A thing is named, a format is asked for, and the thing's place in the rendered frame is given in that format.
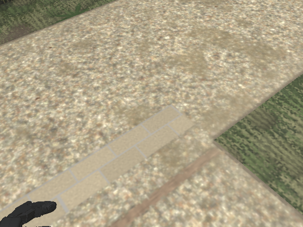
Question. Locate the robot left hand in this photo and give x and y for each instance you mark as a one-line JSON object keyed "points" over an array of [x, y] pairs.
{"points": [[28, 211]]}

